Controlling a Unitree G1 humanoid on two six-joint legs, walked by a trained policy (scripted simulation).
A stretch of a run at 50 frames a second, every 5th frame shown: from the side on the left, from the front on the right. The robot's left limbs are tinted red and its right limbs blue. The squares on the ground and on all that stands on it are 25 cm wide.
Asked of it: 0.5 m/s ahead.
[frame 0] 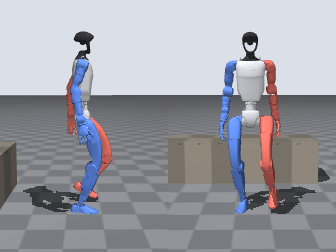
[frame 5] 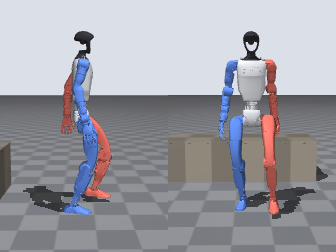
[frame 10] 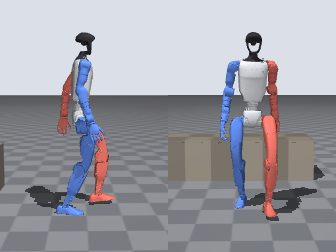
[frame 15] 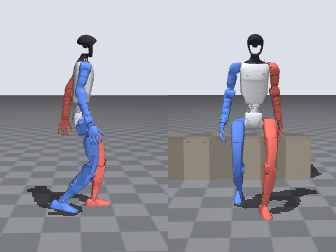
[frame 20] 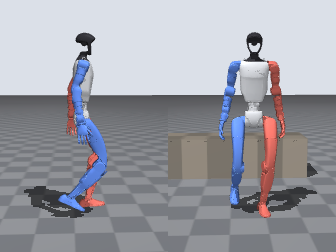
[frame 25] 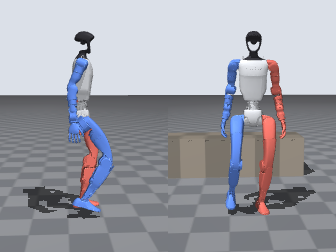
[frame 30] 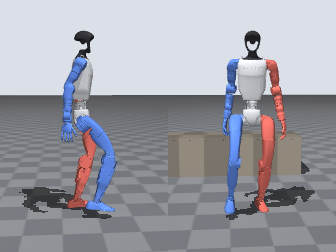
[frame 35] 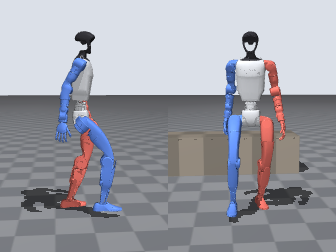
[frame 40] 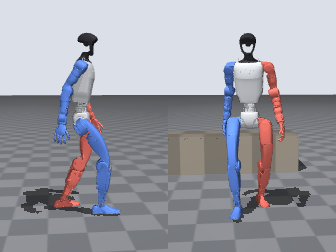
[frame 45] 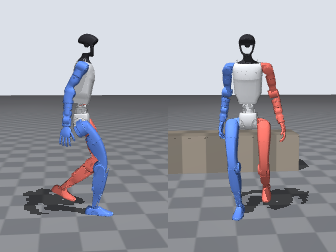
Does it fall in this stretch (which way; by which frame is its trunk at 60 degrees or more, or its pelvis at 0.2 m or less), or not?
no
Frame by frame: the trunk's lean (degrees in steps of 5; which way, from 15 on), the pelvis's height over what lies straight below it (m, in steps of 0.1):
0: 0, 0.8
5: 5, 0.8
10: 5, 0.8
15: 5, 0.8
20: 5, 0.8
25: 5, 0.8
30: 5, 0.8
35: 5, 0.8
40: 5, 0.8
45: 5, 0.8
